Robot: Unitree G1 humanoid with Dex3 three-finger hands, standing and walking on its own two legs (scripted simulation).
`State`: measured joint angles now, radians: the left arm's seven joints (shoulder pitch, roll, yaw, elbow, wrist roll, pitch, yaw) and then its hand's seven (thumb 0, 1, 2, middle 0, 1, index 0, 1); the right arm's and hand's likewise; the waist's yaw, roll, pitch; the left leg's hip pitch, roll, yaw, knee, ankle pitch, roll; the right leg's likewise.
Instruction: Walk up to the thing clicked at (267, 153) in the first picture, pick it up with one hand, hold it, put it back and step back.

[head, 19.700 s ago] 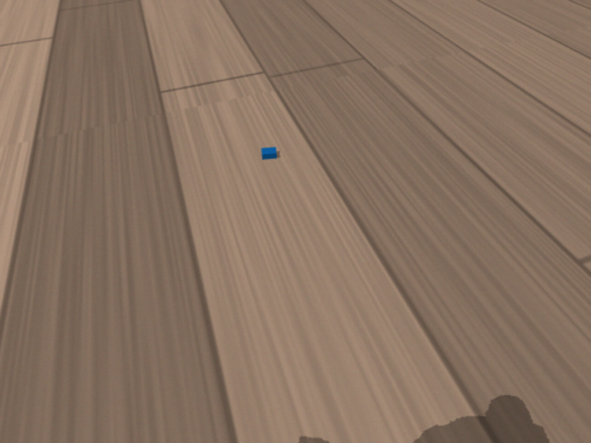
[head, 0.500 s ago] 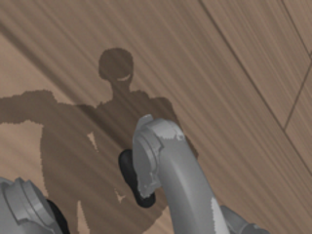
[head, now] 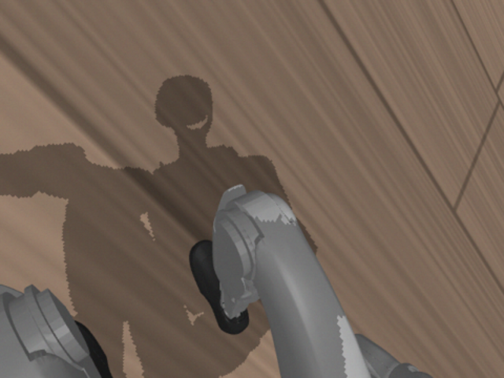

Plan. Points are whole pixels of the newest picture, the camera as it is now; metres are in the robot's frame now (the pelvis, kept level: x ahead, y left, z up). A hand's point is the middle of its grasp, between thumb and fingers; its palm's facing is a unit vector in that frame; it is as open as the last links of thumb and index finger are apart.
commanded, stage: close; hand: left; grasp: from above
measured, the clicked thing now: out of the picture +0.48 +0.33 -0.30
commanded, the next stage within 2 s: settle in 0.30 s
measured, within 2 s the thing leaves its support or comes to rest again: leaves its support in 0.70 s
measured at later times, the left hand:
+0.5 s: hand out of the picture +0.46 +0.32 -0.26, palm faces -0.43 -0.18 -0.89, open 8.2 cm
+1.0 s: hand out of the picture +0.46 +0.34 -0.20, palm faces -0.39 -0.17 -0.91, open 8.2 cm
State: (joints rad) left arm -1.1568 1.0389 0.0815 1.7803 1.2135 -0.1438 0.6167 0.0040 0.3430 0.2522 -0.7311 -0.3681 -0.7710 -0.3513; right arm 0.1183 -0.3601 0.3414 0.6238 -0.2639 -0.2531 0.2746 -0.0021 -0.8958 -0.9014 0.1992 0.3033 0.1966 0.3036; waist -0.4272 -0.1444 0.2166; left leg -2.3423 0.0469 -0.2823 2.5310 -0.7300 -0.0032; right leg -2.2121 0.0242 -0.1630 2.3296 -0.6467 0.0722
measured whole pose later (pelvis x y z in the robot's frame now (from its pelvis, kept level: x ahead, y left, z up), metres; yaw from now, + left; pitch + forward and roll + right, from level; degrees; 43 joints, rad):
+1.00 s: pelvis +0.01 +0.00 +0.00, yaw +2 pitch +33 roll -13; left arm -1.05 0.88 0.11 1.54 1.19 -0.07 0.45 0.01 0.28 0.09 -0.97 -0.15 -0.99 -0.14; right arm 0.18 -0.34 0.19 0.68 -0.20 -0.17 0.27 0.00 -0.91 -0.90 0.20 0.30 0.20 0.30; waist -0.35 -0.04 0.05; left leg -2.37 0.04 -0.23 2.49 -0.72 0.00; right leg -2.26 0.00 -0.12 2.33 -0.66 0.06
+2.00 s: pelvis -0.01 -0.01 +0.09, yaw +10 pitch +35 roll -6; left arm -0.78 0.63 0.01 1.01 1.06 -0.05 0.09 0.01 0.32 0.17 -0.87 -0.26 -0.88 -0.25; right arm 0.19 -0.30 -0.01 0.66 -0.04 0.05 0.09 0.00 -0.90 -0.90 0.20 0.30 0.20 0.30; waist -0.15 0.06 -0.15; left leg -2.13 0.03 -0.09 2.16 -0.65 0.00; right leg -2.07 -0.04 -0.04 2.10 -0.64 0.04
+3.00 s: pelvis +0.05 +0.00 +0.40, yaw +13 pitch +13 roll -1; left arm -0.39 0.36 -0.18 0.90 0.97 0.08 0.17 0.01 0.30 0.18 -0.89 -0.24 -0.90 -0.23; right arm 0.25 -0.24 -0.04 0.76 0.04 -0.01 -0.06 0.01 -0.89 -0.90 0.20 0.30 0.20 0.30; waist -0.07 0.04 -0.11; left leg -0.80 0.06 0.01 0.99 -0.42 -0.01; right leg -0.78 -0.03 -0.01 0.96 -0.40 0.02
